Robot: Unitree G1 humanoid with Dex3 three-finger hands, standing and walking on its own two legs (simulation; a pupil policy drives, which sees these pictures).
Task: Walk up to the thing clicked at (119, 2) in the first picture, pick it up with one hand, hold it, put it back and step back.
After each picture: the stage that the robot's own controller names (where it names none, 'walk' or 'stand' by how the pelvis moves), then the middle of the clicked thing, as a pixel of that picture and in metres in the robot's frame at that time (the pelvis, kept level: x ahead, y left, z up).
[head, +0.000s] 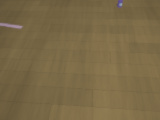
stand; (120, 3) +2.29 -0.59 -0.72
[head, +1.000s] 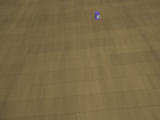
walk; (97, 15) +2.20 -0.06 -0.69
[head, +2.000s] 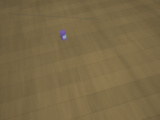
walk; (63, 35) +1.55 +0.34 -0.71
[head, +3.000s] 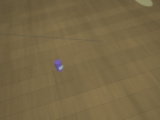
walk; (59, 65) +1.05 +0.35 -0.72
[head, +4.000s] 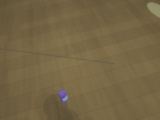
walk; (63, 96) +0.68 +0.28 -0.71
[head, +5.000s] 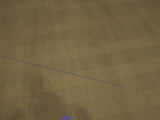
walk; out of the picture +0.45 +0.17 -0.70
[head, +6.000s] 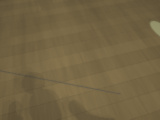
stand; out of the picture +0.36 +0.18 -0.72
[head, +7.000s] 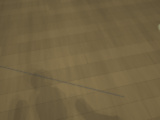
stand; out of the picture +0.35 +0.18 -0.72
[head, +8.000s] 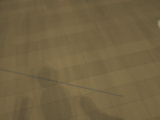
stand; out of the picture +0.33 +0.21 -0.71
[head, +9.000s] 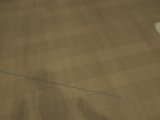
stand; out of the picture +0.33 +0.21 -0.73
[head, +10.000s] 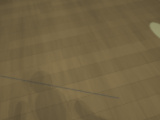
stand; out of the picture +0.32 +0.22 -0.72
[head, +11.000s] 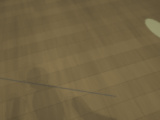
stand; out of the picture +0.29 +0.23 -0.72
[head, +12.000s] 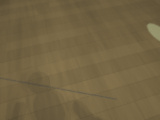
stand; out of the picture +0.31 +0.23 -0.73
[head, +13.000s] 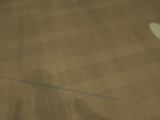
stand; out of the picture +0.30 +0.22 -0.73
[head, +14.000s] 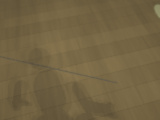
go down; out of the picture +0.34 +0.21 -0.70
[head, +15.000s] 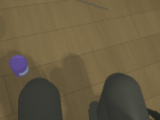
go down; (19, 66) +0.42 +0.23 -0.29
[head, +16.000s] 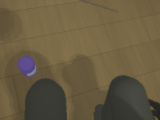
close in; (27, 67) +0.41 +0.23 -0.30
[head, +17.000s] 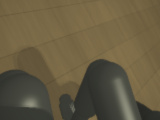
close in; out of the picture +0.41 +0.26 -0.22
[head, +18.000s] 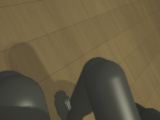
close; out of the picture +0.39 +0.27 -0.22
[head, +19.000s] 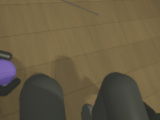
lift; (1, 74) +0.33 +0.26 -0.11
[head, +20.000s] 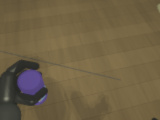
lift; (34, 88) +0.32 +0.18 +0.03
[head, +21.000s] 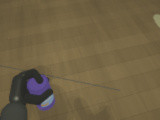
hold; (42, 93) +0.32 +0.16 +0.01
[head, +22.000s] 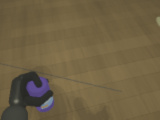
hold; (41, 95) +0.31 +0.17 +0.00
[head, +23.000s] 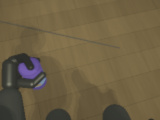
crouch; (33, 74) +0.38 +0.18 -0.06
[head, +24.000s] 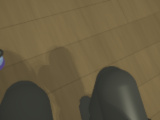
lower; out of the picture +0.43 +0.25 -0.16
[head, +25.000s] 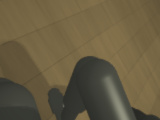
lower; out of the picture +0.42 +0.28 -0.23
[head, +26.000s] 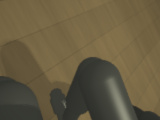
lower; out of the picture +0.41 +0.29 -0.23
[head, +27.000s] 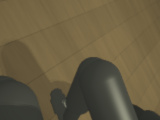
lower; out of the picture +0.41 +0.28 -0.23
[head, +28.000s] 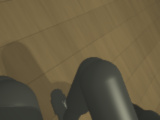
lower; out of the picture +0.41 +0.29 -0.23
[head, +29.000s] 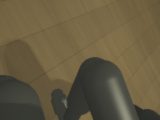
open; out of the picture +0.40 +0.26 -0.23
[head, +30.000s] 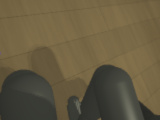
stand; out of the picture +0.41 +0.25 -0.24
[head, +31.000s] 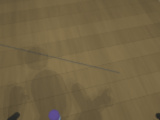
stand; (54, 117) +0.37 +0.19 -0.60
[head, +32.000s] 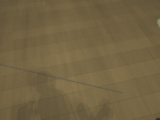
stand; out of the picture +0.36 +0.19 -0.66
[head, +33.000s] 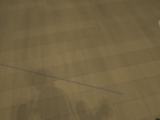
stand; out of the picture +0.35 +0.18 -0.67
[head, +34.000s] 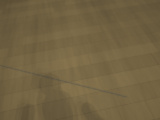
stand; out of the picture +0.38 +0.18 -0.72
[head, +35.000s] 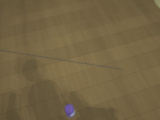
walk; (69, 110) +0.44 +0.14 -0.70
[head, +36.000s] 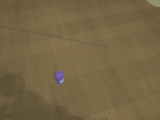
walk; (59, 77) +0.69 +0.17 -0.69
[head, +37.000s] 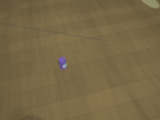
stand; (62, 63) +0.98 +0.22 -0.70
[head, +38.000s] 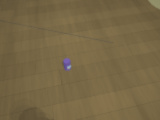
stand; (67, 64) +0.96 +0.19 -0.72
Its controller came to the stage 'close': yes
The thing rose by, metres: 0.73
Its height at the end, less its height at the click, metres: +0.00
